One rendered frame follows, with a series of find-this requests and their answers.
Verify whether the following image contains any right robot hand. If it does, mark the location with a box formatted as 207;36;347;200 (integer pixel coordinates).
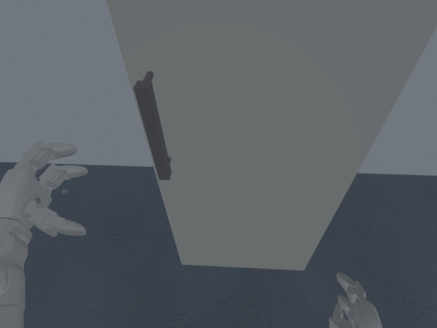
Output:
329;272;382;328

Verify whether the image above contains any left robot hand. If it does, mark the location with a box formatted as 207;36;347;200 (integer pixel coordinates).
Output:
0;141;88;237

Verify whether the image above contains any fridge door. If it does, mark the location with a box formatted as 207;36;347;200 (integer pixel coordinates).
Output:
106;0;437;271

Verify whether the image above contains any robot left forearm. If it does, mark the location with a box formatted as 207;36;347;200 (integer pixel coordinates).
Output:
0;217;33;328

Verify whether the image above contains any handle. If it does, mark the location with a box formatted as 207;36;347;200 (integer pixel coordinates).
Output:
133;71;171;180

